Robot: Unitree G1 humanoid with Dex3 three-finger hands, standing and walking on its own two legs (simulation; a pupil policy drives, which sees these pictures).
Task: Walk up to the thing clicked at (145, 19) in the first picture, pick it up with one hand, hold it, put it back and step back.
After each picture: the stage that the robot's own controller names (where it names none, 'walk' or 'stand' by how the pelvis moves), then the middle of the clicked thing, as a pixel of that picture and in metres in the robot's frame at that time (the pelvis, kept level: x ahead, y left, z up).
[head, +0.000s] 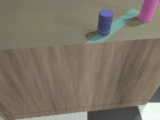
stand; out of the picture +0.84 -0.31 +0.12
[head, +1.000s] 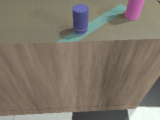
sink last; out of the picture +0.76 -0.21 +0.15
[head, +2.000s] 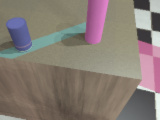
rise first; (96, 13) +0.58 +0.05 +0.14
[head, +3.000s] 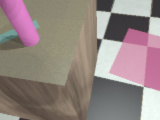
rise first; (18, 15) +0.52 +0.29 +0.15
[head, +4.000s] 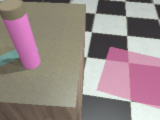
walk; (22, 38) +0.46 +0.24 +0.13
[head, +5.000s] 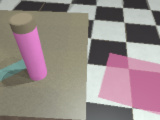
stand; (31, 50) +0.43 +0.21 +0.12
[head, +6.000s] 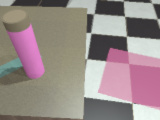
stand; (27, 48) +0.42 +0.22 +0.12
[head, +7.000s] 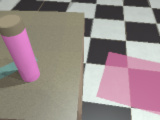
stand; (21, 52) +0.42 +0.24 +0.11
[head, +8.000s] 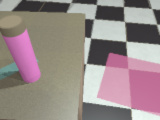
stand; (22, 53) +0.41 +0.24 +0.11
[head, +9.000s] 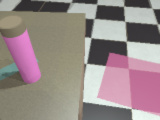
rise first; (23, 53) +0.41 +0.24 +0.11
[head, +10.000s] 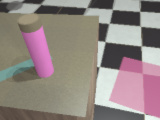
rise first; (38, 49) +0.44 +0.23 +0.12
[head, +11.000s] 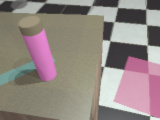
go down; (40, 52) +0.42 +0.22 +0.12
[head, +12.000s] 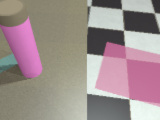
go down; (23, 45) +0.41 +0.20 +0.14
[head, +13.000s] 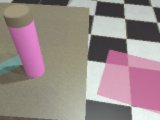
approach; (27, 46) +0.43 +0.20 +0.14
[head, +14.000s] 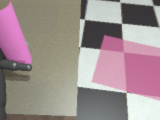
close; (8, 34) +0.43 +0.22 +0.16
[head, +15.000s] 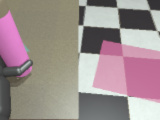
lift; (8, 42) +0.41 +0.23 +0.16
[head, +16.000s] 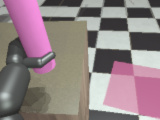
lift; (31, 29) +0.36 +0.15 +0.28
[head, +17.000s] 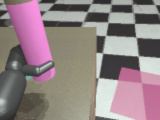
hold; (32, 38) +0.34 +0.16 +0.27
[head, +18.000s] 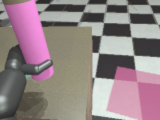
hold; (31, 37) +0.35 +0.17 +0.27
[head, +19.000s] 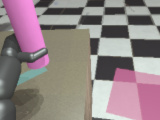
crouch; (26, 26) +0.38 +0.17 +0.30
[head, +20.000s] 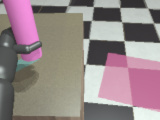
lower; (22, 21) +0.46 +0.19 +0.23
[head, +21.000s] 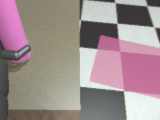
lower; (8, 25) +0.46 +0.22 +0.17
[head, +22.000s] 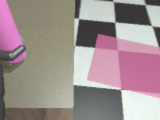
lower; (1, 25) +0.46 +0.24 +0.17
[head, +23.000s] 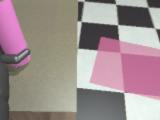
lower; (7, 29) +0.45 +0.23 +0.17
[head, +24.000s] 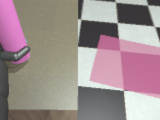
rest; (7, 26) +0.45 +0.23 +0.17
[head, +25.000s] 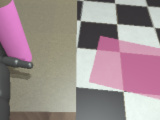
withdraw; (10, 31) +0.44 +0.22 +0.16
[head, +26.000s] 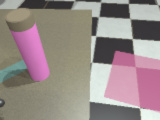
sink last; (31, 49) +0.41 +0.20 +0.14
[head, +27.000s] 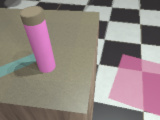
stand; (40, 43) +0.45 +0.22 +0.13
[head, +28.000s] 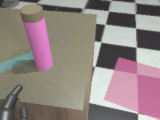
stand; (38, 41) +0.47 +0.22 +0.13
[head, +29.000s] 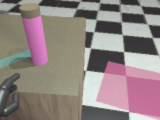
walk; (35, 37) +0.54 +0.21 +0.15
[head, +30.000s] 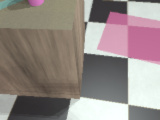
walk; out of the picture +0.74 +0.29 +0.16
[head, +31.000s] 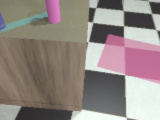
stand; out of the picture +0.81 +0.22 +0.12
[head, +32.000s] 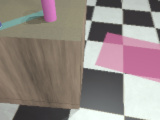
stand; out of the picture +0.82 +0.23 +0.11
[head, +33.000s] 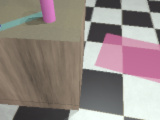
stand; out of the picture +0.82 +0.24 +0.11
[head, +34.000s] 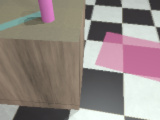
stand; out of the picture +0.80 +0.25 +0.11
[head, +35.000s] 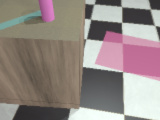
stand; out of the picture +0.81 +0.25 +0.11
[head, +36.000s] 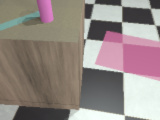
stand; out of the picture +0.80 +0.25 +0.11
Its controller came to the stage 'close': yes
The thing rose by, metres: 0.19
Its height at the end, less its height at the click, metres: +0.00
